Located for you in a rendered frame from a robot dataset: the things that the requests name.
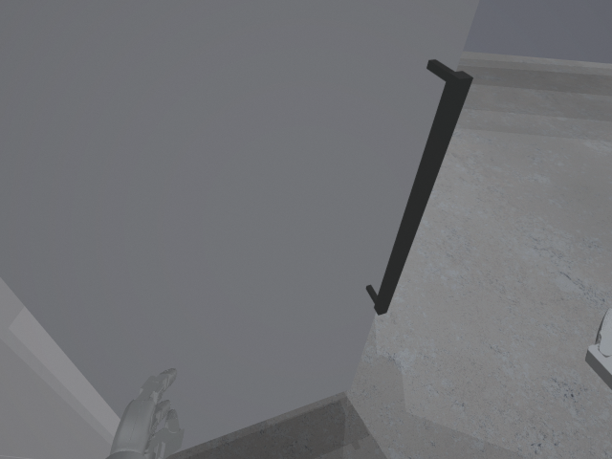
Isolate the fridge door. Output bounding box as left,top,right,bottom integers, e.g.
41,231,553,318
0,0,479,454

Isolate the left robot hand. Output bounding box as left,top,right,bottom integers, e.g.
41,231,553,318
109,368,185,459

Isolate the right robot hand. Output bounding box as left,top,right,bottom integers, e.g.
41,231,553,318
585,308,612,390

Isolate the handle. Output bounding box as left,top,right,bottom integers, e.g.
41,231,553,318
366,59,473,316

